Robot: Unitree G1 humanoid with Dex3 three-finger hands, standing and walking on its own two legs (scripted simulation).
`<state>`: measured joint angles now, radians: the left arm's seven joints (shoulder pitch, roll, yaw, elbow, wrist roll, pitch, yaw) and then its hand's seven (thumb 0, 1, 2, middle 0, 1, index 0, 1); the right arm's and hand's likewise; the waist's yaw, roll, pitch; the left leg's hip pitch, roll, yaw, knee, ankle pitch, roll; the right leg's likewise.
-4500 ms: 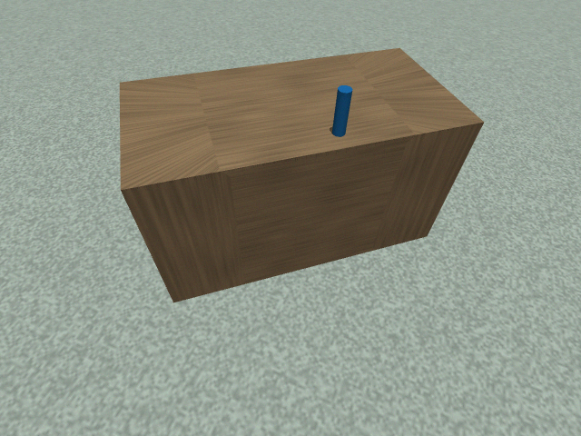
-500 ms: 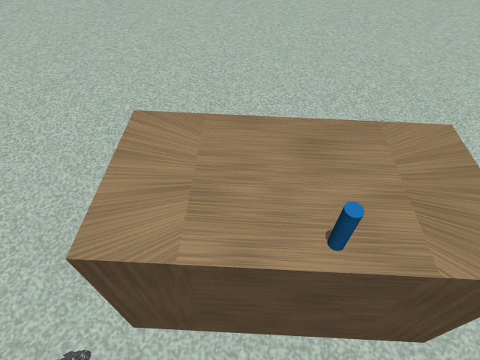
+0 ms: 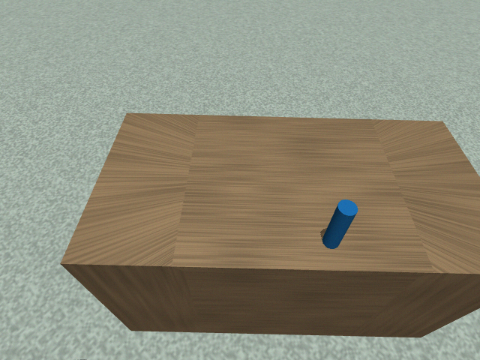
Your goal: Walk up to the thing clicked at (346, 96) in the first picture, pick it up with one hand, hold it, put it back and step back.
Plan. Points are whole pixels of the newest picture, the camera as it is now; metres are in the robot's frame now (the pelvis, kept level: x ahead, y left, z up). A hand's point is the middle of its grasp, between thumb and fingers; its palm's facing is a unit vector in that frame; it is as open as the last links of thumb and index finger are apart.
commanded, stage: walk up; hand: right
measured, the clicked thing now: (338, 225) +0.42 -0.21 -0.11
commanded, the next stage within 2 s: stand in 0.22 s
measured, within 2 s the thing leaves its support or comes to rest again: neither
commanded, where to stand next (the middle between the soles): +0.04 +0.01 m, yaw -1 degrees
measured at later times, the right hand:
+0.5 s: hand out of the picture +0.08 -0.26 -0.15, palm faces -0.02 +0.94 -0.33, open 7.4 cm
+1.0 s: hand out of the picture +0.07 -0.27 -0.16, palm faces -0.04 +0.94 -0.33, open 7.4 cm
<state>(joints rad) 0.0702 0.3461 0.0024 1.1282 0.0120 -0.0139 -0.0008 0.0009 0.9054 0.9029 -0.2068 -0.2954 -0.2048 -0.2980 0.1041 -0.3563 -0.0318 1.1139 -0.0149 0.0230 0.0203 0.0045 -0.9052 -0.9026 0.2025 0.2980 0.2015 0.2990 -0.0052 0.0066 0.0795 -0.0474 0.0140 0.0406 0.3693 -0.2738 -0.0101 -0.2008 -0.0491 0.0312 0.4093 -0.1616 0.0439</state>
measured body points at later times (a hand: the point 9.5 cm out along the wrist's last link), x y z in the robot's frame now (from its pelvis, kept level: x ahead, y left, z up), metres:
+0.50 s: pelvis +0.00 -0.01 +0.00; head +0.01 -0.01 +0.45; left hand +0.09 +0.29 -0.13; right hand +0.09 -0.31 -0.13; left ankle -0.04 +0.12 -0.74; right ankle +0.04 -0.15 -0.74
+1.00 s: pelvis +0.00 -0.01 +0.00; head +0.01 -0.02 +0.45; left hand +0.07 +0.29 -0.13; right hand +0.08 -0.31 -0.13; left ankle -0.04 +0.12 -0.74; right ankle +0.04 -0.15 -0.74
